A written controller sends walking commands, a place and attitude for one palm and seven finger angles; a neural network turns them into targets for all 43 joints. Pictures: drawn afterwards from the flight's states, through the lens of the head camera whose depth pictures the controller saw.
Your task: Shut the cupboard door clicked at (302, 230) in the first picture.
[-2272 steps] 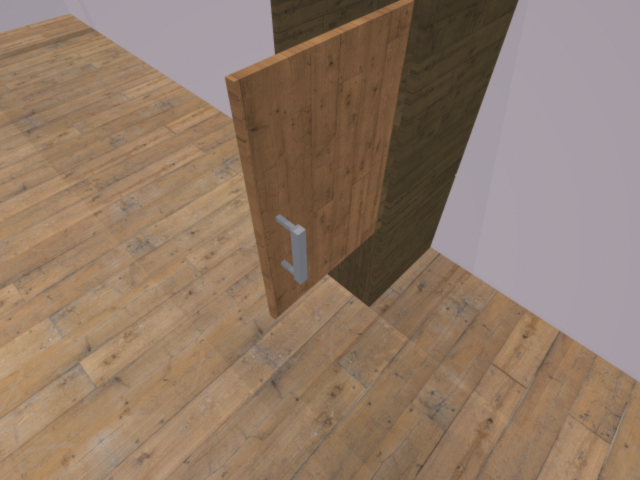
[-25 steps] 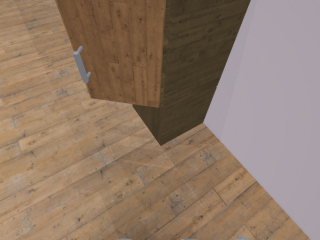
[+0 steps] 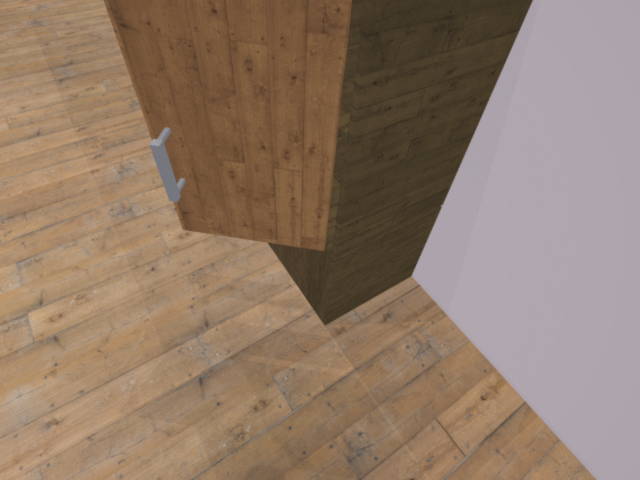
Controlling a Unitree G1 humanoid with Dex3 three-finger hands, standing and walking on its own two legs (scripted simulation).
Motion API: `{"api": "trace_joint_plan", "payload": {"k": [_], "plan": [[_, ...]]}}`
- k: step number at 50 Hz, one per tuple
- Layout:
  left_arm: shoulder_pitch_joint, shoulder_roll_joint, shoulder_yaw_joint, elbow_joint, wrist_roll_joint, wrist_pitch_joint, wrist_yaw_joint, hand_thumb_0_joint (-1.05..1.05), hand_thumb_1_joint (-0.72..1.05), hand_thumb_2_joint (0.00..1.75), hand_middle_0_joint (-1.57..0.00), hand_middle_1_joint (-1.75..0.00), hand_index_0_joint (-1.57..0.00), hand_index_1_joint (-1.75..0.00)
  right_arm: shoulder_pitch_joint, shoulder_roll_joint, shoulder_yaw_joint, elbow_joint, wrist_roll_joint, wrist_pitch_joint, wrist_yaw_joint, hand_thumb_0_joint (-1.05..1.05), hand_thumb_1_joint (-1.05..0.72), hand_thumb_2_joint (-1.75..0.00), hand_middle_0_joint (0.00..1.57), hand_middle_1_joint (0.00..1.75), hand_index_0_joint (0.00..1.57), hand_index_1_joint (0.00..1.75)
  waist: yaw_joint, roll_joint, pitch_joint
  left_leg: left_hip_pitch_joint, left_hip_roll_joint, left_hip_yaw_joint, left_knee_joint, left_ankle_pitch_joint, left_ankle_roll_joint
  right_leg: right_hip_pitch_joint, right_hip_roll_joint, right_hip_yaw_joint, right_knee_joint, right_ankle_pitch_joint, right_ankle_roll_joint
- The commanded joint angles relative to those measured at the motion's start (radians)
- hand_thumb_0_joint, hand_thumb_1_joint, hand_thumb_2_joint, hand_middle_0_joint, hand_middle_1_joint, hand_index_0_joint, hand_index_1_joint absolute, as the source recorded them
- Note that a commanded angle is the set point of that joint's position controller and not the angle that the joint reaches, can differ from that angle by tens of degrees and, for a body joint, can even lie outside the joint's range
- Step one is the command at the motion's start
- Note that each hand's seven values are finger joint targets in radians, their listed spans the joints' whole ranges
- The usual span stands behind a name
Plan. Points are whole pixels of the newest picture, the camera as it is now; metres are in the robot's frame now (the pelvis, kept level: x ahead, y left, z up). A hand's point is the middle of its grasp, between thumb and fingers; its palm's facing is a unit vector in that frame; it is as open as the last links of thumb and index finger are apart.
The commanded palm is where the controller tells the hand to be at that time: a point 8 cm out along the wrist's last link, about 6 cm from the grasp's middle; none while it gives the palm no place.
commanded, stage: take the last steps up to it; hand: left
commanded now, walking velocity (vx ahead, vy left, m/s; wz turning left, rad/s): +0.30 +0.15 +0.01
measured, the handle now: (170, 166) +0.69 +0.35 -0.08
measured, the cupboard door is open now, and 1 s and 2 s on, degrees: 49 49 49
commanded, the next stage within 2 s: come to a stop and stand still in 0.36 s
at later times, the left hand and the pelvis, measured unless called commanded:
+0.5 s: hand (190, 427) +0.21 +0.19 -0.14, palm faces +0.12 -0.96 -0.24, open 7.2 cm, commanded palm none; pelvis +0.16 +0.01 +0.02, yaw +2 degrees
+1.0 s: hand (160, 429) +0.21 +0.24 -0.17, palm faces +0.06 -0.96 -0.28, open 7.4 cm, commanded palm none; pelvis +0.18 +0.03 +0.00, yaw +0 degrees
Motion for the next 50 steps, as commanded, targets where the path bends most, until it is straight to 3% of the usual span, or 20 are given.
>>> {"api": "trace_joint_plan", "payload": {"k": [1, 5, 10, 13, 14, 16, 17, 19, 21, 28, 32, 34, 35, 37, 38, 42, 47, 48, 49, 50], "plan": [[-0.175, 0.069, 0.01, -0.135, 0.0, -0.048, -0.004, 0.0, 0.9, 0.9, -0.2, -0.3, -0.2, -0.3, 0.215, -0.118, -0.011, 0.016, 0.007, -0.013, -0.025, 0.0, -0.9, -0.9, 0.2, 0.3, 0.2, 0.3, -0.072, 0.174, 0.022, 0.256, 0.314, -0.452, -0.406, -0.027, 0.192, -0.476, -0.031, 0.024, 0.424, 0.048, -0.044], [-0.115, 0.029, -0.004, -0.104, 0.001, -0.033, -0.009, 0.0, 0.9, 0.9, -0.2, -0.3, -0.2, -0.3, 0.132, -0.089, 0.001, 0.026, 0.014, -0.029, -0.032, 0.0, -0.9, -0.9, 0.2, 0.3, 0.2, 0.3, -0.008, 0.132, -0.019, 0.251, 0.234, -0.241, -0.388, 0.243, 0.183, -0.357, -0.03, -0.014, 0.212, 0.122, -0.015], [-0.133, 0.016, -0.006, -0.122, 0.004, -0.028, -0.003, 0.0, 0.9, 0.9, -0.2, -0.3, -0.2, -0.3, 0.121, -0.083, 0.0, 0.047, 0.014, -0.015, -0.02, 0.0, -0.9, -0.9, 0.2, 0.3, 0.2, 0.3, 0.006, 0.109, 0.038, 0.148, 0.209, -0.175, -0.386, 0.179, 0.171, -0.204, 0.006, -0.074, -0.013, 0.193, -0.008], [-0.046, 0.043, 0.01, -0.106, 0.006, -0.034, 0.001, 0.0, 0.9, 0.9, -0.2, -0.3, -0.2, -0.3, 0.09, -0.077, 0.0, 0.052, 0.021, -0.008, -0.016, 0.0, -0.9, -0.9, 0.2, 0.3, 0.2, 0.3, 0.061, 0.055, 0.04, 0.049, 0.16, -0.121, -0.272, 0.147, 0.124, 0.005, 0.031, -0.085, -0.177, 0.293, -0.014], [0.049, 0.081, 0.024, -0.083, 0.01, -0.04, 0.006, 0.0, 0.9, 0.9, -0.2, -0.3, -0.2, -0.3, 0.08, -0.066, 0.0, 0.049, 0.029, -0.011, -0.014, 0.0, -0.9, -0.9, 0.2, 0.3, 0.2, 0.3, 0.104, -0.012, 0.011, -0.042, 0.107, -0.075, -0.141, 0.115, 0.087, 0.164, -0.008, -0.017, -0.245, 0.279, -0.031], [0.222, 0.227, 0.055, -0.05, 0.008, -0.048, 0.019, 0.0, 0.9, 0.9, -0.2, -0.3, -0.2, -0.3, 0.1, -0.034, -0.004, -0.002, 0.028, -0.01, -0.005, 0.0, -0.9, -0.9, 0.2, 0.3, 0.2, 0.3, 0.132, -0.266, -0.078, -0.281, -0.062, -0.002, 0.4, -0.332, 0.003, 0.331, -0.423, 0.565, -0.559, 0.059, -0.211], [0.159, 0.199, 0.05, -0.061, -0.001, -0.05, 0.026, 0.0, 0.9, 0.9, -0.2, -0.3, -0.2, -0.3, 0.062, -0.065, -0.016, 0.004, 0.015, 0.006, -0.006, 0.0, -0.9, -0.9, 0.2, 0.3, 0.2, 0.3, 0.103, -0.213, -0.028, -0.307, -0.01, -0.106, 0.541, -0.275, -0.003, 0.206, -0.418, 0.594, -0.597, -0.011, -0.213], [0.02, 0.107, 0.03, -0.096, 0.001, -0.049, 0.038, 0.0, 0.9, 0.9, -0.2, -0.3, -0.2, -0.3, 0.008, -0.029, -0.012, 0.003, 0.012, 0.018, 0.0, 0.0, -0.9, -0.9, 0.2, 0.3, 0.2, 0.3, 0.045, -0.078, 0.061, -0.305, 0.071, -0.152, 0.563, -0.113, -0.011, 0.011, -0.358, 0.377, -0.592, 0.042, -0.188], [0.003, 0.067, 0.017, -0.099, 0.004, -0.064, 0.033, 0.0, 0.9, 0.9, -0.2, -0.3, -0.2, -0.3, 0.032, 0.007, -0.004, 0.016, 0.008, 0.029, 0.009, 0.0, -0.9, -0.9, 0.2, 0.3, 0.2, 0.3, 0.017, -0.056, 0.019, -0.229, 0.08, -0.116, 0.488, -0.032, -0.033, -0.03, -0.279, 0.177, -0.57, 0.294, -0.149], [-0.005, 0.117, 0.01, -0.072, 0.009, -0.05, 0.039, 0.0, 0.9, 0.9, -0.2, -0.3, -0.2, -0.3, -0.055, 0.016, 0.008, -0.036, 0.027, 0.048, 0.008, 0.0, -0.9, -0.9, 0.2, 0.3, 0.2, 0.3, 0.018, -0.118, -0.06, -0.088, 0.02, -0.026, 0.124, 0.005, -0.077, 0.055, -0.184, -0.019, -0.39, 0.901, -0.113], [-0.01, 0.129, 0.009, -0.067, 0.002, -0.019, 0.049, 0.0, 0.9, 0.9, -0.2, -0.3, -0.2, -0.3, -0.029, -0.07, -0.007, -0.035, 0.022, 0.041, 0.002, 0.0, -0.9, -0.9, 0.2, 0.3, 0.2, 0.3, -0.01, -0.051, -0.08, 0.145, 0.059, -0.07, -0.127, 0.353, -0.058, -0.038, -0.131, -0.041, -0.251, 0.605, -0.046], [0.075, 0.062, -0.009, -0.067, -0.008, -0.001, 0.058, 0.0, 0.9, 0.9, -0.2, -0.3, -0.2, -0.3, -0.016, -0.193, -0.027, -0.043, 0.015, 0.032, -0.013, 0.0, -0.9, -0.9, 0.2, 0.3, 0.2, 0.3, 0.0, 0.248, -0.135, 0.216, 0.333, -0.297, -0.207, 0.777, 0.078, -0.111, 0.011, -0.083, -0.078, -0.013, 0.031], [0.078, 0.062, -0.012, -0.076, -0.006, 0.004, 0.056, 0.0, 0.9, 0.9, -0.2, -0.3, -0.2, -0.3, -0.03, -0.206, -0.03, -0.055, 0.012, 0.037, -0.022, 0.0, -0.9, -0.9, 0.2, 0.3, 0.2, 0.3, -0.009, 0.21, -0.094, 0.158, 0.364, -0.305, -0.235, 0.746, 0.127, -0.118, 0.038, -0.058, 0.047, -0.134, 0.027], [0.033, 0.086, -0.001, -0.074, -0.002, 0.024, 0.048, 0.0, 0.9, 0.9, -0.2, -0.3, -0.2, -0.3, -0.059, -0.206, -0.033, -0.058, 0.009, 0.04, -0.046, 0.0, -0.9, -0.9, 0.2, 0.3, 0.2, 0.3, -0.024, 0.346, -0.109, 0.165, 0.376, -0.341, -0.234, 0.86, 0.161, -0.201, 0.047, 0.026, 0.268, -0.142, 0.027], [0.031, 0.106, 0.004, -0.074, -0.003, 0.027, 0.045, 0.0, 0.9, 0.9, -0.2, -0.3, -0.2, -0.3, -0.084, -0.197, -0.031, -0.065, 0.011, 0.042, -0.05, 0.0, -0.9, -0.9, 0.2, 0.3, 0.2, 0.3, -0.013, 0.303, -0.116, 0.169, 0.372, -0.315, -0.21, 0.863, 0.173, -0.219, 0.047, 0.05, 0.323, -0.121, 0.024], [0.018, 0.097, 0.019, -0.104, -0.004, 0.041, 0.023, 0.0, 0.9, 0.9, -0.2, -0.3, -0.2, -0.3, -0.165, -0.202, -0.046, -0.101, 0.008, 0.051, -0.058, 0.0, -0.9, -0.9, 0.2, 0.3, 0.2, 0.3, 0.0, 0.209, -0.154, 0.156, 0.352, -0.271, -0.228, 0.517, 0.155, -0.24, 0.047, 0.059, 0.295, -0.037, 0.032], [0.128, 0.066, 0.013, -0.08, 0.003, 0.027, 0.013, 0.0, 0.9, 0.9, -0.2, -0.3, -0.2, -0.3, -0.217, -0.183, -0.05, -0.113, 0.01, 0.065, -0.037, 0.0, -0.9, -0.9, 0.2, 0.3, 0.2, 0.3, 0.052, 0.167, -0.107, -0.1, 0.23, -0.208, -0.233, -0.044, 0.057, 0.073, 0.063, -0.036, -0.196, 0.184, 0.012], [0.15, 0.103, 0.015, -0.072, 0.011, 0.016, 0.018, 0.0, 0.9, 0.9, -0.2, -0.3, -0.2, -0.3, -0.208, -0.127, -0.042, -0.114, 0.02, 0.07, -0.028, 0.0, -0.9, -0.9, 0.2, 0.3, 0.2, 0.3, 0.061, 0.032, -0.069, -0.175, 0.122, -0.138, -0.138, -0.175, 0.002, 0.099, 0.008, 0.065, -0.359, 0.141, -0.01], [0.093, 0.163, 0.014, -0.091, 0.018, 0.004, 0.022, 0.0, 0.9, 0.9, -0.2, -0.3, -0.2, -0.3, -0.195, -0.055, -0.026, -0.125, 0.029, 0.079, -0.015, 0.0, -0.9, -0.9, 0.2, 0.3, 0.2, 0.3, 0.03, -0.183, -0.024, -0.172, 0.017, -0.065, 0.03, -0.218, -0.062, -0.06, -0.189, 0.332, -0.555, -0.119, -0.086], [-0.016, 0.208, 0.009, -0.129, 0.017, 0.01, 0.023, 0.0, 0.9, 0.9, -0.2, -0.3, -0.2, -0.3, -0.201, -0.06, -0.024, -0.135, 0.025, 0.087, -0.002, 0.0, -0.9, -0.9, 0.2, 0.3, 0.2, 0.3, 0.021, -0.17, -0.007, -0.066, -0.005, -0.083, 0.174, -0.231, -0.059, -0.245, -0.268, 0.382, -0.647, -0.268, -0.138]]}}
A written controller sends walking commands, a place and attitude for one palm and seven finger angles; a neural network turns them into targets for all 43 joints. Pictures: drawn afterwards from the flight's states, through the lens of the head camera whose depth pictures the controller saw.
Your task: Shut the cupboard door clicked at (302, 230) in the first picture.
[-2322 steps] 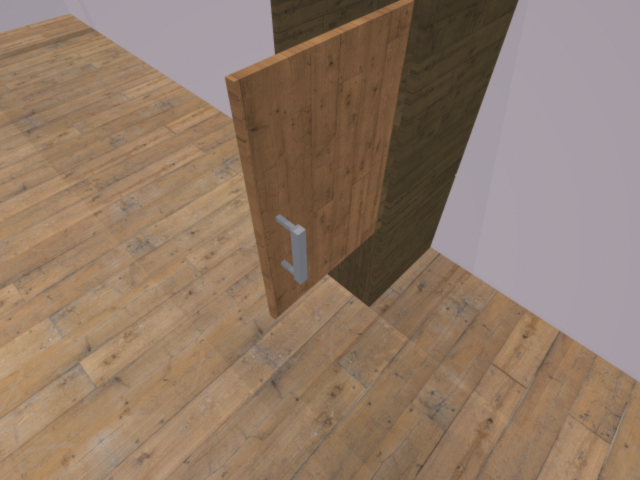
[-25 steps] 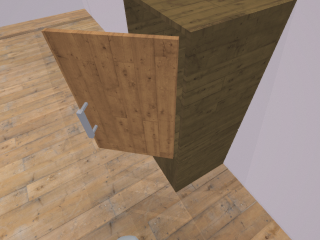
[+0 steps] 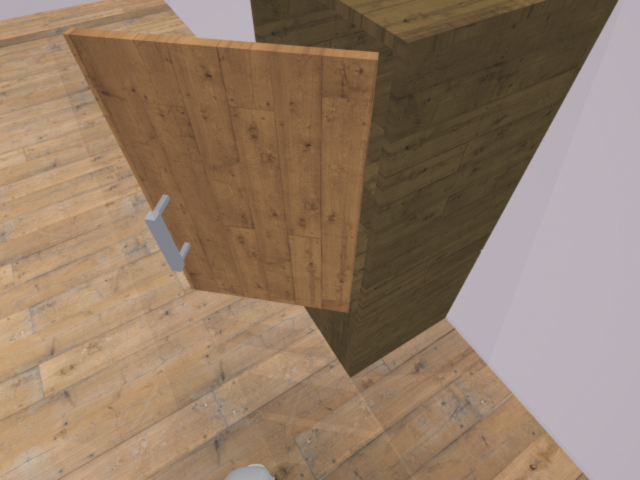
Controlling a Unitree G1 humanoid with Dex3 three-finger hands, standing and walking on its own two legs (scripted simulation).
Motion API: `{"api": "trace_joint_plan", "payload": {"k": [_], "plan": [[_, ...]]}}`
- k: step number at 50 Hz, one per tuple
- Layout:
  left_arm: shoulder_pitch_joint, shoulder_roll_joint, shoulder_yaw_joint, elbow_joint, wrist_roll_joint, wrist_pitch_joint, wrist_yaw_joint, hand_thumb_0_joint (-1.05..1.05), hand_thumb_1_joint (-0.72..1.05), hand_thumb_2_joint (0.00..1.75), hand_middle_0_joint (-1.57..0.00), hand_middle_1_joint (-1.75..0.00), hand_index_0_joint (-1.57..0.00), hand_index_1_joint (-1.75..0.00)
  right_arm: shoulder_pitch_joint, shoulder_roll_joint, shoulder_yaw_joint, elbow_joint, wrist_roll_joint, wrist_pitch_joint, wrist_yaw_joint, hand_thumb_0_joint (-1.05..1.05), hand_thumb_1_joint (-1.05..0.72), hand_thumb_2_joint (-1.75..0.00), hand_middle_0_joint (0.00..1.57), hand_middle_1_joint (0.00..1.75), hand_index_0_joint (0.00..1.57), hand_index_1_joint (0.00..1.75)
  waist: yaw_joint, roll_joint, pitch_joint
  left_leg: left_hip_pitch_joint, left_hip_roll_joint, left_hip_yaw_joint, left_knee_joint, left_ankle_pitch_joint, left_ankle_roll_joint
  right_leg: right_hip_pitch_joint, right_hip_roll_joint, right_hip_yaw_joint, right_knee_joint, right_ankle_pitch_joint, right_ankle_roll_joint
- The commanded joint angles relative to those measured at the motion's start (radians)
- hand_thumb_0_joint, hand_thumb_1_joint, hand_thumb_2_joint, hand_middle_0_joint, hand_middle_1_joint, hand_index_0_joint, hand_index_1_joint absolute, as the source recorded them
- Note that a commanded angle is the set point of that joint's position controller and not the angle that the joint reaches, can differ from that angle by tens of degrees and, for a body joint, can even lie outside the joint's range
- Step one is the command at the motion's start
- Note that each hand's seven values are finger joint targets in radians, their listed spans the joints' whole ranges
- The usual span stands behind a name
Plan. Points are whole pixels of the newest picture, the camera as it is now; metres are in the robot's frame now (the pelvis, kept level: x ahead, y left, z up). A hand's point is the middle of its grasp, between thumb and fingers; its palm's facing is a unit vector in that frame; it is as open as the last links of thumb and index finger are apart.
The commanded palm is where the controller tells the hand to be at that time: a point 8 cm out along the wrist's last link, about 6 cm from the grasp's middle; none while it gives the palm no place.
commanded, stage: come to a stop and stand still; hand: left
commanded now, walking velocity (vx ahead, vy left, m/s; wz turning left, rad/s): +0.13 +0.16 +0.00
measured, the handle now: (171, 235) +0.51 +0.32 -0.08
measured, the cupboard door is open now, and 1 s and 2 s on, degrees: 49 49 49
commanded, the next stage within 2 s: look again from close up in 0.36 s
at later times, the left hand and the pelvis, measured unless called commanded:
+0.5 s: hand out of the picture +0.05 +0.19 -0.16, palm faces -0.03 -0.98 -0.22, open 7.3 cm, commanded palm none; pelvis +0.02 +0.02 +0.01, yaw -1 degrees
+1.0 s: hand out of the picture +0.05 +0.22 -0.16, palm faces -0.02 -0.97 -0.24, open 7.4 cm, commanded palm none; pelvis +0.03 +0.03 +0.02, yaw -2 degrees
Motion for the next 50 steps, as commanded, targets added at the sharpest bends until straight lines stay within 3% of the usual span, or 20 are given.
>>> {"api": "trace_joint_plan", "payload": {"k": [1, 2, 4, 6, 8, 9, 10, 12, 14, 15, 16, 17, 18, 21, 22, 24, 28, 32, 38, 50], "plan": [[-0.016, 0.15, 0.007, -0.047, 0.011, -0.021, 0.01, 0.0, 0.9, 0.9, -0.2, -0.3, -0.2, -0.3, 0.023, -0.067, -0.023, -0.053, 0.009, 0.013, 0.028, 0.0, -0.9, -0.9, 0.2, 0.3, 0.2, 0.3, -0.012, -0.195, 0.0, 0.021, -0.061, -0.073, 0.26, -0.269, 0.026, -0.195, -0.289, 0.374, -0.498, -0.351, -0.139], [-0.039, 0.125, 0.002, -0.037, 0.006, -0.031, 0.011, 0.0, 0.9, 0.9, -0.2, -0.3, -0.2, -0.3, 0.029, -0.075, -0.021, -0.036, 0.006, 0.008, 0.027, 0.0, -0.9, -0.9, 0.2, 0.3, 0.2, 0.3, -0.018, -0.232, 0.037, -0.005, -0.045, -0.091, 0.275, -0.219, 0.034, -0.163, -0.251, 0.344, -0.471, -0.241, -0.132], [-0.063, 0.091, -0.005, -0.021, 0.003, -0.038, 0.01, 0.0, 0.9, 0.9, -0.2, -0.3, -0.2, -0.3, 0.101, -0.077, -0.015, 0.007, 0.008, -0.011, 0.027, 0.0, -0.9, -0.9, 0.2, 0.3, 0.2, 0.3, -0.041, -0.169, 0.016, 0.058, -0.031, -0.063, 0.183, -0.164, 0.029, -0.084, -0.209, 0.211, -0.38, -0.026, -0.128], [-0.033, 0.087, -0.01, 0.006, -0.004, -0.045, 0.009, 0.0, 0.9, 0.9, -0.2, -0.3, -0.2, -0.3, 0.138, -0.058, 0.0, 0.038, 0.012, -0.031, 0.024, 0.0, -0.9, -0.9, 0.2, 0.3, 0.2, 0.3, -0.031, -0.128, -0.029, 0.138, -0.048, -0.041, -0.041, -0.091, 0.021, 0.017, -0.176, 0.15, -0.287, 0.173, -0.104], [0.001, 0.063, -0.02, 0.039, -0.015, -0.052, 0.01, 0.0, 0.9, 0.9, -0.2, -0.3, -0.2, -0.3, 0.166, -0.068, 0.012, 0.077, 0.013, -0.055, 0.016, 0.0, -0.9, -0.9, 0.2, 0.3, 0.2, 0.3, -0.02, -0.041, -0.053, 0.251, -0.014, -0.097, -0.198, 0.183, 0.034, 0.035, -0.114, 0.099, -0.213, 0.298, -0.048], [0.017, 0.043, -0.024, 0.049, -0.02, -0.051, 0.014, 0.0, 0.9, 0.9, -0.2, -0.3, -0.2, -0.3, 0.162, -0.087, 0.016, 0.086, 0.01, -0.061, 0.009, 0.0, -0.9, -0.9, 0.2, 0.3, 0.2, 0.3, -0.006, -0.004, -0.066, 0.258, 0.026, -0.118, -0.2, 0.259, 0.044, 0.064, -0.091, 0.085, -0.211, 0.336, -0.028], [0.024, 0.037, -0.026, 0.057, -0.02, -0.049, 0.017, 0.0, 0.9, 0.9, -0.2, -0.3, -0.2, -0.3, 0.163, -0.093, 0.017, 0.096, 0.01, -0.059, 0.002, 0.0, -0.9, -0.9, 0.2, 0.3, 0.2, 0.3, -0.002, -0.05, -0.066, 0.244, 0.037, -0.113, -0.196, 0.228, 0.043, 0.088, -0.082, 0.081, -0.235, 0.321, -0.022], [0.006, 0.041, -0.027, 0.089, -0.023, -0.04, 0.018, 0.0, 0.9, 0.9, -0.2, -0.3, -0.2, -0.3, 0.174, -0.08, 0.024, 0.127, 0.013, -0.065, -0.004, 0.0, -0.9, -0.9, 0.2, 0.3, 0.2, 0.3, -0.004, 0.067, -0.075, 0.244, 0.027, -0.117, -0.224, 0.302, 0.044, 0.148, -0.079, 0.058, -0.205, 0.366, -0.02], [0.011, 0.042, -0.03, 0.104, -0.024, -0.036, 0.017, 0.0, 0.9, 0.9, -0.2, -0.3, -0.2, -0.3, 0.178, -0.075, 0.027, 0.142, 0.015, -0.063, -0.008, 0.0, -0.9, -0.9, 0.2, 0.3, 0.2, 0.3, 0.002, 0.082, -0.068, 0.235, 0.027, -0.116, -0.247, 0.265, 0.045, 0.174, -0.074, 0.058, -0.227, 0.325, -0.019], [0.143, 0.065, -0.041, 0.14, -0.015, -0.066, 0.062, 0.0, 0.9, 0.9, -0.2, -0.3, -0.2, -0.3, 0.055, -0.103, 0.019, 0.057, 0.028, -0.078, 0.007, 0.0, -0.9, -0.9, 0.2, 0.3, 0.2, 0.3, 0.059, -0.003, -0.018, 0.176, 0.023, -0.053, -0.017, 0.119, 0.021, 0.112, -0.147, 0.137, -0.258, 0.591, 0.001], [0.052, 0.111, -0.046, 0.083, -0.013, -0.077, 0.05, 0.0, 0.9, 0.9, -0.2, -0.3, -0.2, -0.3, 0.161, -0.052, 0.021, 0.037, 0.02, -0.06, 0.014, 0.0, -0.9, -0.9, 0.2, 0.3, 0.2, 0.3, -0.035, -0.036, -0.059, 0.156, -0.025, -0.059, -0.035, -0.136, 0.025, 0.082, -0.2, 0.202, -0.293, 0.294, -0.048], [0.0, 0.101, -0.046, 0.054, -0.01, -0.077, 0.042, 0.0, 0.9, 0.9, -0.2, -0.3, -0.2, -0.3, 0.212, -0.054, 0.022, 0.049, 0.012, -0.056, 0.02, 0.0, -0.9, -0.9, 0.2, 0.3, 0.2, 0.3, -0.052, -0.028, -0.06, 0.184, -0.024, -0.058, -0.042, -0.113, 0.028, 0.014, -0.173, 0.169, -0.296, 0.074, -0.072], [-0.017, 0.096, -0.044, 0.037, -0.009, -0.081, 0.036, 0.0, 0.9, 0.9, -0.2, -0.3, -0.2, -0.3, 0.245, -0.046, 0.024, 0.048, 0.005, -0.064, 0.023, 0.0, -0.9, -0.9, 0.2, 0.3, 0.2, 0.3, -0.059, 0.045, -0.084, 0.215, -0.028, -0.058, -0.084, -0.018, 0.031, 0.016, -0.144, 0.132, -0.239, 0.161, -0.078], [0.013, 0.062, -0.055, 0.042, -0.016, -0.07, 0.029, 0.0, 0.9, 0.9, -0.2, -0.3, -0.2, -0.3, 0.242, -0.075, 0.027, 0.04, 0.01, -0.082, 0.014, 0.0, -0.9, -0.9, 0.2, 0.3, 0.2, 0.3, -0.031, 0.094, -0.068, 0.17, 0.016, -0.116, -0.146, 0.125, 0.061, 0.077, -0.066, 0.068, -0.146, 0.204, -0.038], [0.025, 0.054, -0.058, 0.047, -0.016, -0.066, 0.029, 0.0, 0.9, 0.9, -0.2, -0.3, -0.2, -0.3, 0.236, -0.081, 0.029, 0.037, 0.012, -0.084, 0.01, 0.0, -0.9, -0.9, 0.2, 0.3, 0.2, 0.3, -0.024, 0.067, -0.063, 0.163, 0.023, -0.125, -0.155, 0.143, 0.068, 0.088, -0.058, 0.064, -0.138, 0.209, -0.033], [0.03, 0.048, -0.061, 0.055, -0.017, -0.062, 0.029, 0.0, 0.9, 0.9, -0.2, -0.3, -0.2, -0.3, 0.237, -0.089, 0.032, 0.038, 0.012, -0.087, 0.005, 0.0, -0.9, -0.9, 0.2, 0.3, 0.2, 0.3, -0.019, 0.021, -0.039, 0.159, 0.024, -0.125, -0.166, 0.179, 0.072, 0.098, -0.056, 0.059, -0.129, 0.236, -0.028], [0.027, 0.047, -0.061, 0.058, -0.015, -0.053, 0.028, 0.0, 0.9, 0.9, -0.2, -0.3, -0.2, -0.3, 0.221, -0.094, 0.03, 0.054, 0.014, -0.086, 0.003, 0.0, -0.9, -0.9, 0.2, 0.3, 0.2, 0.3, -0.014, 0.006, 0.017, 0.153, 0.019, -0.128, -0.208, 0.123, 0.078, 0.073, -0.056, 0.06, -0.143, 0.2, -0.019], [0.027, 0.055, -0.058, 0.057, -0.016, -0.049, 0.028, 0.0, 0.9, 0.9, -0.2, -0.3, -0.2, -0.3, 0.217, -0.109, 0.027, 0.066, 0.014, -0.088, 0.003, 0.0, -0.9, -0.9, 0.2, 0.3, 0.2, 0.3, -0.015, -0.001, -0.002, 0.183, 0.02, -0.13, -0.227, 0.119, 0.081, 0.074, -0.057, 0.06, -0.141, 0.191, -0.013], [0.025, 0.072, -0.053, 0.063, -0.014, -0.05, 0.028, 0.0, 0.9, 0.9, -0.2, -0.3, -0.2, -0.3, 0.189, -0.118, 0.025, 0.08, 0.016, -0.092, -0.001, 0.0, -0.9, -0.9, 0.2, 0.3, 0.2, 0.3, -0.011, -0.012, -0.02, 0.227, 0.019, -0.109, -0.218, 0.217, 0.082, 0.091, -0.068, 0.061, -0.145, 0.275, -0.01], [0.004, 0.113, -0.053, 0.075, -0.014, -0.052, 0.023, 0.0, 0.9, 0.9, -0.2, -0.3, -0.2, -0.3, 0.127, -0.159, 0.021, 0.093, 0.017, -0.088, 0.0, 0.0, -0.9, -0.9, 0.2, 0.3, 0.2, 0.3, -0.015, -0.001, -0.049, 0.269, 0.02, -0.101, -0.226, 0.212, 0.074, 0.102, -0.082, 0.083, -0.175, 0.337, -0.011]]}}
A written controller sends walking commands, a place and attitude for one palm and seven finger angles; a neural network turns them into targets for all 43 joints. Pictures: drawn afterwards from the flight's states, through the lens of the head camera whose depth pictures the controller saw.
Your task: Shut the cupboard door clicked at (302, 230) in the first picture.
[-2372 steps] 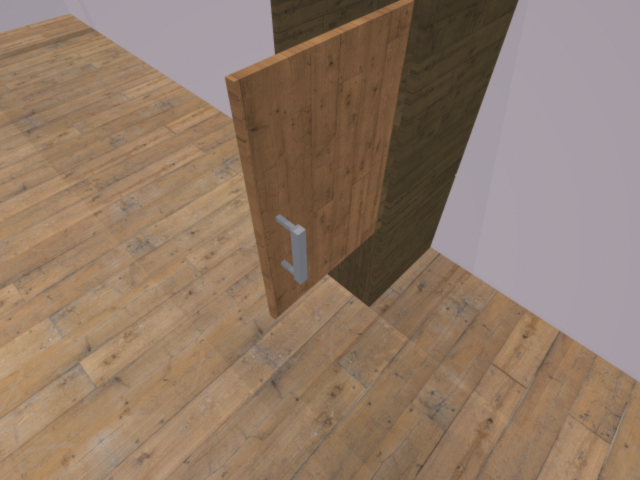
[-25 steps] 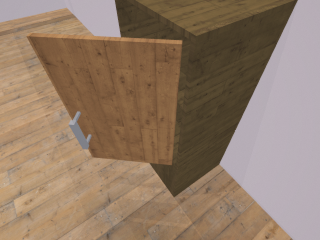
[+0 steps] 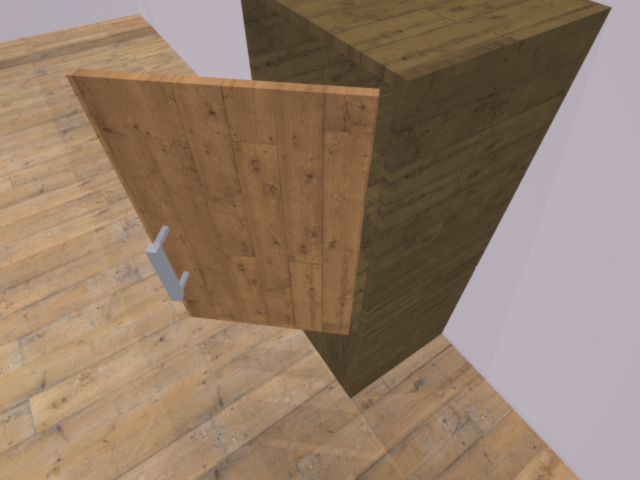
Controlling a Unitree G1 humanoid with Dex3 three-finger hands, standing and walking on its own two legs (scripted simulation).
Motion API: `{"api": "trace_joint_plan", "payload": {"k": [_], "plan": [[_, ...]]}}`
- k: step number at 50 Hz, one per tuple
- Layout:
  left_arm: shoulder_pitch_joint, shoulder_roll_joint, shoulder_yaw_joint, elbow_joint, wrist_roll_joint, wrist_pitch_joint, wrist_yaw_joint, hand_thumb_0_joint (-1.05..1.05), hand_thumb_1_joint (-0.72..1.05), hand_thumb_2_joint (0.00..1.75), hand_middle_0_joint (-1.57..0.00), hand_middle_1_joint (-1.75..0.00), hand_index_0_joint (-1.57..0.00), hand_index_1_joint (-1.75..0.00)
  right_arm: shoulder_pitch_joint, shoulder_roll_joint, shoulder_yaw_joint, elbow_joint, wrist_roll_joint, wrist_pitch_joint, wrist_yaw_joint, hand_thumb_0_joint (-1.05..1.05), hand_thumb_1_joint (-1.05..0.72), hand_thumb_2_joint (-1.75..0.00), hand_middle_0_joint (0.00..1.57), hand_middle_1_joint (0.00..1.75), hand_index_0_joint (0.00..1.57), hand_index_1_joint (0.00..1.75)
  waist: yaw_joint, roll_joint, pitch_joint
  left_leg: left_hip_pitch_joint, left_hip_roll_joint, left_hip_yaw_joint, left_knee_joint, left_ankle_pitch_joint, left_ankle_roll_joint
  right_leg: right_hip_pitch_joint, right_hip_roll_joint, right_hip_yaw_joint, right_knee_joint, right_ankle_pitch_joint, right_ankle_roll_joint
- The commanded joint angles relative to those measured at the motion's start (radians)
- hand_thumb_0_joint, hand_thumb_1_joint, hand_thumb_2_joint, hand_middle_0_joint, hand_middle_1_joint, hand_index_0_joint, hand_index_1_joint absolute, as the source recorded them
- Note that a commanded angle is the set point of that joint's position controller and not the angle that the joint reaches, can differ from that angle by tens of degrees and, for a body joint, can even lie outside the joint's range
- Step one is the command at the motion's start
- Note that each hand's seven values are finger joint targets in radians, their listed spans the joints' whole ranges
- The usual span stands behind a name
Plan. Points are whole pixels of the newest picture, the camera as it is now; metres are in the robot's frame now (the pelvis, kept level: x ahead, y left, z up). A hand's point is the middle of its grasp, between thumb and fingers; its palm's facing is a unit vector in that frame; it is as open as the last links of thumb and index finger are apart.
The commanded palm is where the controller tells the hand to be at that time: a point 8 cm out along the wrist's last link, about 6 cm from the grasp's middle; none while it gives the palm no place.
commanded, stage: shuffle to correct the standing spot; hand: left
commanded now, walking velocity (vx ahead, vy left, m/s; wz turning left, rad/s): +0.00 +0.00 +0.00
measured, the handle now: (170, 265) +0.47 +0.31 -0.10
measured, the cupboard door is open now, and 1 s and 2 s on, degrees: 49 49 49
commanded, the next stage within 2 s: come to a stop and stand still in 1.04 s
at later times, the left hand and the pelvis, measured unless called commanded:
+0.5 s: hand out of the picture +0.03 +0.21 -0.18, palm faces +0.00 -0.97 -0.26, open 7.4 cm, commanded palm none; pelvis -0.01 +0.01 -0.01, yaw -2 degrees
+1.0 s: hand out of the picture +0.00 +0.24 -0.16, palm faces +0.00 -0.96 -0.26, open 7.4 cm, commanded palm none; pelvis -0.03 +0.06 +0.00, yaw -3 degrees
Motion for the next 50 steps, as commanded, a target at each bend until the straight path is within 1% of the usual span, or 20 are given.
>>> {"api": "trace_joint_plan", "payload": {"k": [1, 11, 16, 21, 25, 27, 28, 29, 30, 33, 37, 38, 39, 40, 41, 42, 43, 44, 46, 50], "plan": [[0.03, 0.14, 0.025, -0.04, 0.003, -0.017, 0.007, 0.0, 0.9, 0.9, -0.2, -0.3, -0.2, -0.3, 0.028, -0.129, -0.025, -0.028, 0.005, -0.012, -0.002, 0.0, -0.9, -0.9, 0.2, 0.3, 0.2, 0.3, 0.001, -0.006, -0.036, 0.023, 0.125, -0.105, -0.079, 0.287, 0.005, -0.008, -0.065, 0.043, -0.057, 0.26, -0.058], [0.025, 0.158, 0.031, -0.054, 0.005, -0.01, 0.01, 0.0, 0.9, 0.9, -0.2, -0.3, -0.2, -0.3, 0.021, -0.12, -0.027, -0.041, 0.003, 0.009, 0.003, 0.0, -0.9, -0.9, 0.2, 0.3, 0.2, 0.3, 0.009, -0.006, -0.04, 0.01, 0.115, -0.068, -0.064, 0.216, -0.016, -0.007, -0.106, 0.108, -0.064, 0.334, -0.085], [0.046, 0.167, 0.042, -0.077, 0.008, -0.001, 0.017, 0.0, 0.9, 0.9, -0.2, -0.3, -0.2, -0.3, 0.04, -0.111, -0.032, -0.075, 0.001, 0.024, 0.006, 0.0, -0.9, -0.9, 0.2, 0.3, 0.2, 0.3, 0.016, -0.048, -0.052, -0.023, 0.107, -0.041, -0.028, 0.19, -0.025, 0.0, -0.136, 0.158, -0.042, 0.366, -0.107], [0.06, 0.207, 0.069, -0.111, 0.011, 0.012, 0.023, 0.0, 0.9, 0.9, -0.2, -0.3, -0.2, -0.3, 0.042, -0.106, -0.045, -0.122, -0.003, 0.04, 0.011, 0.0, -0.9, -0.9, 0.2, 0.3, 0.2, 0.3, 0.021, -0.116, -0.032, -0.095, 0.064, -0.008, 0.056, 0.117, -0.038, -0.017, -0.207, 0.227, -0.039, 0.368, -0.145], [0.03, 0.21, 0.084, -0.15, 0.013, 0.024, 0.026, 0.0, 0.9, 0.9, -0.2, -0.3, -0.2, -0.3, 0.071, -0.104, -0.054, -0.142, -0.003, 0.043, 0.016, 0.0, -0.9, -0.9, 0.2, 0.3, 0.2, 0.3, 0.006, -0.106, -0.038, -0.051, 0.071, -0.018, 0.032, 0.142, -0.03, -0.097, -0.191, 0.191, 0.021, 0.302, -0.135], [0.003, 0.167, 0.08, -0.172, 0.013, 0.034, 0.023, 0.0, 0.9, 0.9, -0.2, -0.3, -0.2, -0.3, 0.101, -0.141, -0.065, -0.144, -0.008, 0.042, 0.015, 0.0, -0.9, -0.9, 0.2, 0.3, 0.2, 0.3, -0.007, 0.066, -0.054, 0.031, 0.17, -0.126, -0.031, 0.308, 0.022, -0.191, -0.075, 0.049, 0.163, 0.141, -0.082], [-0.018, 0.128, 0.072, -0.187, 0.016, 0.041, 0.024, 0.0, 0.9, 0.9, -0.2, -0.3, -0.2, -0.3, 0.116, -0.154, -0.068, -0.144, -0.008, 0.043, 0.012, 0.0, -0.9, -0.9, 0.2, 0.3, 0.2, 0.3, -0.013, 0.168, -0.033, 0.044, 0.247, -0.203, -0.099, 0.403, 0.084, -0.254, -0.002, -0.042, 0.287, -0.125, -0.049], [-0.032, 0.113, 0.07, -0.19, 0.014, 0.049, 0.029, 0.0, 0.9, 0.9, -0.2, -0.3, -0.2, -0.3, 0.119, -0.149, -0.066, -0.151, -0.009, 0.047, 0.01, 0.0, -0.9, -0.9, 0.2, 0.3, 0.2, 0.3, -0.02, 0.196, -0.026, 0.028, 0.286, -0.239, -0.139, 0.442, 0.143, -0.296, 0.013, -0.052, 0.451, -0.268, -0.041], [-0.039, 0.108, 0.072, -0.189, 0.012, 0.05, 0.031, 0.0, 0.9, 0.9, -0.2, -0.3, -0.2, -0.3, 0.106, -0.136, -0.059, -0.161, -0.011, 0.052, 0.008, 0.0, -0.9, -0.9, 0.2, 0.3, 0.2, 0.3, -0.015, 0.149, -0.02, 0.001, 0.297, -0.244, -0.133, 0.458, 0.183, -0.306, -0.005, -0.042, 0.542, -0.289, -0.051], [-0.003, 0.066, 0.068, -0.171, 0.013, 0.053, 0.025, 0.0, 0.9, 0.9, -0.2, -0.3, -0.2, -0.3, 0.035, -0.122, -0.054, -0.187, -0.019, 0.057, 0.009, 0.0, -0.9, -0.9, 0.2, 0.3, 0.2, 0.3, 0.019, 0.078, -0.02, -0.058, 0.263, -0.179, -0.117, 0.463, 0.193, -0.248, -0.025, -0.081, 0.535, -0.244, -0.055], [0.047, 0.048, 0.06, -0.167, 0.013, 0.044, 0.026, 0.0, 0.9, 0.9, -0.2, -0.3, -0.2, -0.3, 0.072, -0.127, -0.057, -0.176, -0.014, 0.056, 0.008, 0.0, -0.9, -0.9, 0.2, 0.3, 0.2, 0.3, 0.026, 0.066, -0.065, -0.039, 0.243, -0.163, -0.066, 0.468, 0.169, -0.111, -0.031, -0.111, 0.218, -0.132, -0.05], [0.08, 0.053, 0.062, -0.161, 0.013, 0.036, 0.026, 0.0, 0.9, 0.9, -0.2, -0.3, -0.2, -0.3, 0.064, -0.127, -0.057, -0.175, -0.01, 0.056, 0.009, 0.0, -0.9, -0.9, 0.2, 0.3, 0.2, 0.3, 0.047, 0.038, -0.076, -0.054, 0.227, -0.151, -0.027, 0.451, 0.147, -0.048, -0.04, -0.11, 0.093, -0.049, -0.052], [0.129, 0.075, 0.065, -0.15, 0.015, 0.025, 0.03, 0.0, 0.9, 0.9, -0.2, -0.3, -0.2, -0.3, 0.058, -0.122, -0.057, -0.181, -0.002, 0.054, 0.013, 0.0, -0.9, -0.9, 0.2, 0.3, 0.2, 0.3, 0.07, -0.006, -0.088, -0.121, 0.195, -0.12, 0.037, 0.336, 0.101, 0.059, -0.093, -0.067, -0.048, 0.07, -0.066], [0.152, 0.149, 0.077, -0.144, 0.025, 0.011, 0.038, 0.0, 0.9, 0.9, -0.2, -0.3, -0.2, -0.3, 0.07, -0.079, -0.056, -0.199, 0.008, 0.054, 0.018, 0.0, -0.9, -0.9, 0.2, 0.3, 0.2, 0.3, 0.064, -0.22, -0.078, -0.319, 0.078, -0.02, 0.196, 0.06, 0.018, 0.183, -0.323, 0.217, -0.142, 0.218, -0.15], [0.162, 0.217, 0.092, -0.154, 0.023, 0.008, 0.037, 0.0, 0.9, 0.9, -0.2, -0.3, -0.2, -0.3, 0.042, -0.082, -0.064, -0.222, -0.004, 0.06, 0.021, 0.0, -0.9, -0.9, 0.2, 0.3, 0.2, 0.3, 0.072, -0.278, -0.027, -0.433, -0.007, -0.014, 0.416, -0.272, -0.041, 0.127, -0.522, 0.395, -0.186, 0.397, -0.287], [0.168, 0.206, 0.099, -0.148, 0.019, -0.002, 0.041, 0.0, 0.9, 0.9, -0.2, -0.3, -0.2, -0.3, -0.004, -0.097, -0.068, -0.213, -0.015, 0.077, 0.022, 0.0, -0.9, -0.9, 0.2, 0.3, 0.2, 0.3, 0.084, -0.229, -0.027, -0.441, 0.029, -0.096, 0.587, -0.27, -0.052, 0.052, -0.509, 0.395, -0.197, 0.383, -0.318], [0.133, 0.2, 0.1, -0.154, 0.022, -0.006, 0.047, 0.0, 0.9, 0.9, -0.2, -0.3, -0.2, -0.3, 0.001, -0.09, -0.072, -0.217, -0.015, 0.081, 0.026, 0.0, -0.9, -0.9, 0.2, 0.3, 0.2, 0.3, 0.056, -0.214, -0.02, -0.475, 0.035, -0.114, 0.672, -0.245, -0.06, 0.045, -0.483, 0.362, -0.173, 0.406, -0.314], [0.097, 0.181, 0.094, -0.166, 0.022, -0.01, 0.044, 0.0, 0.9, 0.9, -0.2, -0.3, -0.2, -0.3, -0.003, -0.084, -0.07, -0.208, -0.014, 0.08, 0.033, 0.0, -0.9, -0.9, 0.2, 0.3, 0.2, 0.3, 0.042, -0.162, -0.008, -0.49, 0.054, -0.124, 0.709, -0.18, -0.066, 0.03, -0.425, 0.266, -0.15, 0.436, -0.282], [0.072, 0.181, 0.093, -0.175, 0.023, -0.018, 0.033, 0.0, 0.9, 0.9, -0.2, -0.3, -0.2, -0.3, 0.006, -0.059, -0.067, -0.204, -0.008, 0.082, 0.047, 0.0, -0.9, -0.9, 0.2, 0.3, 0.2, 0.3, 0.027, -0.171, -0.037, -0.46, 0.051, -0.078, 0.682, -0.092, -0.087, 0.022, -0.339, 0.114, -0.129, 0.46, -0.221], [0.082, 0.215, 0.104, -0.17, 0.029, -0.012, 0.015, 0.0, 0.9, 0.9, -0.2, -0.3, -0.2, -0.3, -0.037, -0.036, -0.063, -0.217, 0.004, 0.076, 0.056, 0.0, -0.9, -0.9, 0.2, 0.3, 0.2, 0.3, 0.047, -0.204, -0.032, -0.348, 0.045, 0.011, 0.46, -0.059, -0.103, -0.04, -0.297, 0.059, -0.131, 0.334, -0.18]]}}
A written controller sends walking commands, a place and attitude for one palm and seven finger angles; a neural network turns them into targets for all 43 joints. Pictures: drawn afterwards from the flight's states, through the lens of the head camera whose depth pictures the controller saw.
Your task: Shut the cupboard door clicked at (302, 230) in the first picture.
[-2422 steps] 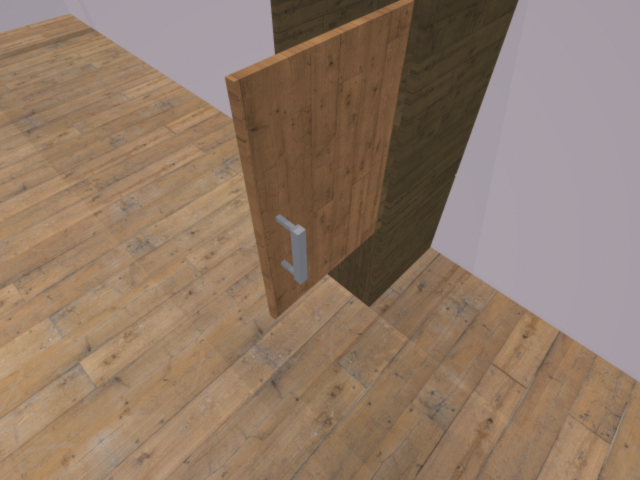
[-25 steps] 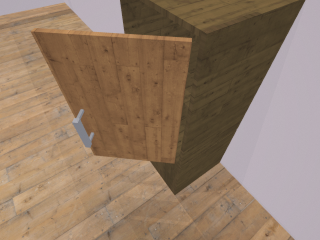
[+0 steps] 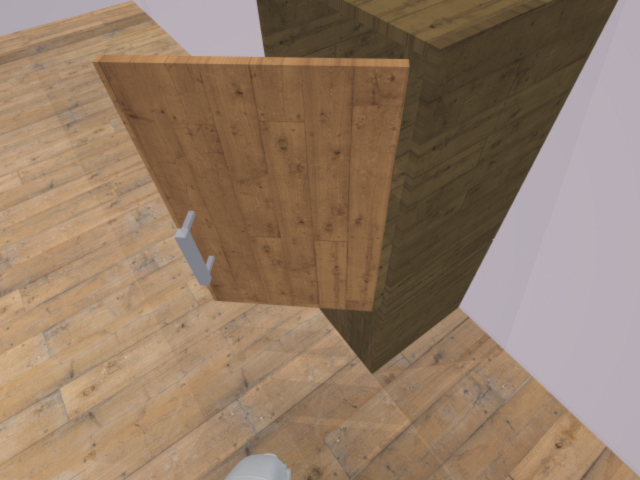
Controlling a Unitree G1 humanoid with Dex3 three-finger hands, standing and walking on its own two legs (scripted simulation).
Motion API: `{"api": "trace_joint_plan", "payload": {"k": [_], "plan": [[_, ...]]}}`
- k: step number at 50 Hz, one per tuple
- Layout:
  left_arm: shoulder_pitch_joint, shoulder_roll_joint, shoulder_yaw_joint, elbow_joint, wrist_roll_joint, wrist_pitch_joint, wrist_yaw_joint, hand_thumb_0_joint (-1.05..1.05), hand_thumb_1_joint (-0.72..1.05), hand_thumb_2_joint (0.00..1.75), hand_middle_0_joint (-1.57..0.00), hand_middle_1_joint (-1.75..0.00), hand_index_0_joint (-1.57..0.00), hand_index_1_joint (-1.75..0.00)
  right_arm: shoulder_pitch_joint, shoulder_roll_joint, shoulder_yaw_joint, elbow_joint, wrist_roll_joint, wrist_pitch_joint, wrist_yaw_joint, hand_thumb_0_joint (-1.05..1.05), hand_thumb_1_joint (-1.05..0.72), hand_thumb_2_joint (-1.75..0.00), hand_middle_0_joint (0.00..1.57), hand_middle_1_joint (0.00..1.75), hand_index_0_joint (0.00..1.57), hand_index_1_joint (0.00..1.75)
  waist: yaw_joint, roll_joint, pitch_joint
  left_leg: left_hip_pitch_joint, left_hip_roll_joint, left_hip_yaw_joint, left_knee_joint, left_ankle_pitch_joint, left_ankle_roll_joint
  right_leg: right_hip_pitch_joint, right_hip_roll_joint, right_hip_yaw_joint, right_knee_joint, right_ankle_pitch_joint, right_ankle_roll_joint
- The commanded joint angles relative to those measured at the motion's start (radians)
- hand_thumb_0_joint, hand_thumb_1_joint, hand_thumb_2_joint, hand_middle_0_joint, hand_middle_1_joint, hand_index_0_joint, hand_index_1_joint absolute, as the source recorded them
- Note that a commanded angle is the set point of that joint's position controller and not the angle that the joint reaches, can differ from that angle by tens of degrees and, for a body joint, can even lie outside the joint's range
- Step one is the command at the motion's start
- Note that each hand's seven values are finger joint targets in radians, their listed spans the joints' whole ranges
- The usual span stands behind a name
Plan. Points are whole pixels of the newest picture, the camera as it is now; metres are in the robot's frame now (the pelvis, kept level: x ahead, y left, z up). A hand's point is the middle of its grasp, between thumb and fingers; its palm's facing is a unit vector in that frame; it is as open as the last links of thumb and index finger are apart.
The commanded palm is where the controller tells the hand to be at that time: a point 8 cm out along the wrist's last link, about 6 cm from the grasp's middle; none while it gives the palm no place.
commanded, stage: shuffle to correct the standing spot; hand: left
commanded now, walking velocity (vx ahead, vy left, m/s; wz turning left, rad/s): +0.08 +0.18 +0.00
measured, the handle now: (197, 250) +0.49 +0.27 -0.10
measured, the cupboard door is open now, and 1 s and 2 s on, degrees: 49 49 49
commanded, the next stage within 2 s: come to a stop and stand still in 0.04 s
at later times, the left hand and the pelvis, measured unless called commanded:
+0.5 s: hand out of the picture +0.06 +0.26 -0.17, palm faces +0.04 -0.97 -0.22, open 7.3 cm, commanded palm none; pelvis +0.01 +0.08 -0.01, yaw +0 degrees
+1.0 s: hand out of the picture +0.06 +0.30 -0.18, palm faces +0.04 -0.97 -0.22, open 7.4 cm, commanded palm none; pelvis +0.02 +0.11 -0.01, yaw +1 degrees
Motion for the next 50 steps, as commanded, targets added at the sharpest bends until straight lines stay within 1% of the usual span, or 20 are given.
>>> {"api": "trace_joint_plan", "payload": {"k": [1, 3, 6, 7, 8, 9, 11, 13, 18, 21, 24, 26, 32, 33, 34, 35, 39, 42, 45, 50], "plan": [[0.042, 0.268, 0.073, -0.049, 0.01, -0.009, 0.002, 0.0, 0.9, 0.9, -0.2, -0.3, -0.2, -0.3, -0.044, -0.032, -0.01, -0.087, 0.016, -0.027, 0.013, 0.0, -0.9, -0.9, 0.2, 0.3, 0.2, 0.3, 0.033, -0.205, -0.046, 0.029, 0.013, 0.059, -0.19, 0.033, -0.014, 0.021, -0.214, 0.168, -0.187, 0.285, -0.147], [0.042, 0.284, 0.08, -0.048, 0.014, -0.003, -0.002, 0.0, 0.9, 0.9, -0.2, -0.3, -0.2, -0.3, -0.058, -0.03, -0.008, -0.093, 0.02, -0.038, 0.013, 0.0, -0.9, -0.9, 0.2, 0.3, 0.2, 0.3, 0.042, -0.237, -0.051, 0.109, -0.012, 0.088, -0.313, 0.017, -0.008, 0.005, -0.209, 0.176, -0.159, 0.267, -0.134], [0.008, 0.285, 0.088, -0.046, 0.008, 0.015, -0.003, 0.0, 0.9, 0.9, -0.2, -0.3, -0.2, -0.3, 0.057, -0.052, -0.011, -0.05, 0.021, -0.053, 0.006, 0.0, -0.9, -0.9, 0.2, 0.3, 0.2, 0.3, -0.013, -0.19, -0.091, 0.343, -0.031, 0.128, -0.566, 0.144, 0.002, -0.082, -0.147, 0.126, -0.042, 0.168, -0.068], [0.013, 0.238, 0.08, -0.054, 0.005, 0.025, -0.003, 0.0, 0.9, 0.9, -0.2, -0.3, -0.2, -0.3, 0.112, -0.095, -0.017, -0.031, 0.018, -0.063, -0.001, 0.0, -0.9, -0.9, 0.2, 0.3, 0.2, 0.3, -0.033, -0.052, -0.126, 0.445, 0.031, 0.094, -0.635, 0.169, 0.014, -0.124, -0.092, 0.076, 0.09, 0.065, -0.041], [0.02, 0.154, 0.066, -0.079, 0.002, 0.037, -0.005, 0.0, 0.9, 0.9, -0.2, -0.3, -0.2, -0.3, 0.151, -0.18, -0.039, -0.032, 0.007, -0.063, -0.007, 0.0, -0.9, -0.9, 0.2, 0.3, 0.2, 0.3, -0.052, 0.219, -0.121, 0.504, 0.243, -0.173, -0.676, 0.287, 0.094, -0.301, 0.033, -0.022, 0.295, -0.259, 0.016], [-0.015, 0.108, 0.048, -0.101, -0.001, 0.041, -0.001, 0.0, 0.9, 0.9, -0.2, -0.3, -0.2, -0.3, 0.207, -0.227, -0.039, -0.029, -0.002, -0.056, -0.014, 0.0, -0.9, -0.9, 0.2, 0.3, 0.2, 0.3, -0.084, 0.281, -0.091, 0.374, 0.367, -0.312, -0.744, 0.318, 0.212, -0.329, 0.083, 0.013, 0.497, -0.392, 0.012], [-0.034, 0.084, 0.037, -0.078, -0.003, 0.03, -0.001, 0.0, 0.9, 0.9, -0.2, -0.3, -0.2, -0.3, 0.124, -0.168, -0.019, -0.019, -0.012, -0.069, -0.034, 0.0, -0.9, -0.9, 0.2, 0.3, 0.2, 0.3, -0.051, 0.274, -0.059, 0.246, 0.347, -0.367, -0.79, 0.136, 0.258, -0.32, 0.052, 0.105, 0.64, -0.262, -0.023], [0.028, 0.084, 0.031, -0.03, -0.002, 0.02, -0.021, 0.0, 0.9, 0.9, -0.2, -0.3, -0.2, -0.3, 0.033, -0.088, 0.009, -0.025, -0.012, -0.086, -0.04, 0.0, -0.9, -0.9, 0.2, 0.3, 0.2, 0.3, -0.001, 0.194, -0.009, 0.18, 0.264, -0.241, -0.778, 0.229, 0.219, -0.244, 0.055, 0.081, 0.586, -0.145, -0.02], [-0.005, 0.07, 0.009, -0.014, -0.017, 0.019, -0.026, 0.0, 0.9, 0.9, -0.2, -0.3, -0.2, -0.3, 0.095, -0.092, 0.006, 0.029, -0.014, -0.089, -0.057, 0.0, -0.9, -0.9, 0.2, 0.3, 0.2, 0.3, -0.037, 0.134, -0.035, 0.314, 0.278, -0.193, -0.717, 0.545, 0.221, -0.116, 0.088, 0.051, 0.211, -0.169, -0.007], [0.055, 0.067, 0.012, 0.011, -0.019, 0.015, -0.025, 0.0, 0.9, 0.9, -0.2, -0.3, -0.2, -0.3, 0.087, -0.115, 0.004, 0.044, -0.003, -0.078, -0.059, 0.0, -0.9, -0.9, 0.2, 0.3, 0.2, 0.3, -0.007, 0.095, -0.063, 0.259, 0.25, -0.172, -0.663, 0.452, 0.183, 0.061, 0.104, 0.044, -0.044, 0.023, -0.011], [0.067, 0.145, 0.013, 0.031, -0.016, -0.001, -0.016, 0.0, 0.9, 0.9, -0.2, -0.3, -0.2, -0.3, 0.088, -0.02, 0.027, 0.054, 0.015, -0.079, -0.05, 0.0, -0.9, -0.9, 0.2, 0.3, 0.2, 0.3, -0.014, -0.099, -0.031, 0.144, 0.079, -0.021, -0.575, 0.118, 0.061, 0.135, -0.073, 0.237, -0.188, 0.289, -0.081], [0.026, 0.135, 0.013, 0.034, -0.019, -0.011, -0.012, 0.0, 0.9, 0.9, -0.2, -0.3, -0.2, -0.3, 0.098, -0.002, 0.029, 0.084, 0.008, -0.061, -0.051, 0.0, -0.9, -0.9, 0.2, 0.3, 0.2, 0.3, -0.033, -0.18, -0.033, 0.243, 0.053, 0.006, -0.515, 0.042, 0.044, 0.013, -0.092, 0.265, -0.244, 0.226, -0.132], [0.009, 0.09, 0.0, 0.064, -0.03, -0.011, -0.011, 0.0, 0.9, 0.9, -0.2, -0.3, -0.2, -0.3, 0.136, 0.015, 0.042, 0.16, 0.006, -0.077, -0.05, 0.0, -0.9, -0.9, 0.2, 0.3, 0.2, 0.3, -0.026, 0.028, 0.0, 0.294, 0.102, -0.041, -0.662, 0.223, 0.055, 0.014, 0.019, 0.172, -0.212, 0.11, -0.074], [0.046, 0.23, -0.015, 0.006, -0.009, -0.025, 0.008, 0.0, 0.9, 0.9, -0.2, -0.3, -0.2, -0.3, 0.089, -0.074, 0.019, 0.062, -0.011, -0.082, -0.051, 0.0, -0.9, -0.9, 0.2, 0.3, 0.2, 0.3, -0.037, 0.005, 0.076, 0.219, 0.063, -0.093, -0.579, 0.292, 0.079, 0.023, 0.043, 0.173, -0.179, 0.208, -0.033], [0.071, 0.18, 0.006, 0.011, -0.016, -0.023, 0.01, 0.0, 0.9, 0.9, -0.2, -0.3, -0.2, -0.3, 0.099, -0.065, 0.002, 0.053, 0.002, -0.097, -0.051, 0.0, -0.9, -0.9, 0.2, 0.3, 0.2, 0.3, -0.011, -0.007, -0.05, 0.208, 0.085, -0.037, -0.495, 0.21, 0.068, 0.055, -0.028, 0.218, -0.171, 0.22, -0.023], [0.062, 0.18, 0.005, -0.002, -0.016, -0.029, 0.011, 0.0, 0.9, 0.9, -0.2, -0.3, -0.2, -0.3, 0.131, -0.044, 0.001, 0.051, 0.002, -0.097, -0.054, 0.0, -0.9, -0.9, 0.2, 0.3, 0.2, 0.3, -0.029, -0.011, -0.146, 0.201, 0.052, -0.031, -0.449, 0.168, 0.065, 0.127, -0.063, 0.259, -0.171, 0.323, -0.048], [0.031, 0.177, 0.021, -0.036, -0.012, -0.033, 0.014, 0.0, 0.9, 0.9, -0.2, -0.3, -0.2, -0.3, 0.109, -0.045, -0.012, 0.013, 0.006, -0.085, -0.053, 0.0, -0.9, -0.9, 0.2, 0.3, 0.2, 0.3, -0.035, -0.082, -0.092, 0.132, 0.053, -0.045, -0.357, 0.06, 0.076, 0.083, -0.101, 0.287, -0.197, 0.245, -0.135], [-0.016, 0.183, 0.027, -0.056, -0.01, -0.031, 0.01, 0.0, 0.9, 0.9, -0.2, -0.3, -0.2, -0.3, 0.123, -0.067, -0.017, 0.015, 0.007, -0.094, -0.051, 0.0, -0.9, -0.9, 0.2, 0.3, 0.2, 0.3, -0.059, -0.008, -0.041, 0.232, 0.065, -0.057, -0.479, 0.202, 0.084, -0.029, -0.038, 0.216, -0.16, 0.191, -0.126], [0.008, 0.18, 0.021, -0.041, -0.015, -0.027, 0.006, 0.0, 0.9, 0.9, -0.2, -0.3, -0.2, -0.3, 0.084, -0.109, -0.014, 0.019, 0.007, -0.111, -0.052, 0.0, -0.9, -0.9, 0.2, 0.3, 0.2, 0.3, -0.029, 0.111, -0.044, 0.266, 0.113, -0.114, -0.565, 0.413, 0.109, 0.007, 0.037, 0.135, -0.068, 0.261, -0.071], [0.008, 0.199, 0.017, -0.024, -0.016, -0.021, 0.0, 0.0, 0.9, 0.9, -0.2, -0.3, -0.2, -0.3, 0.015, -0.171, -0.014, 0.002, 0.007, -0.117, -0.056, 0.0, -0.9, -0.9, 0.2, 0.3, 0.2, 0.3, -0.016, 0.048, -0.078, 0.297, 0.127, -0.12, -0.593, 0.474, 0.121, 0.06, 0.038, 0.126, -0.071, 0.264, -0.057]]}}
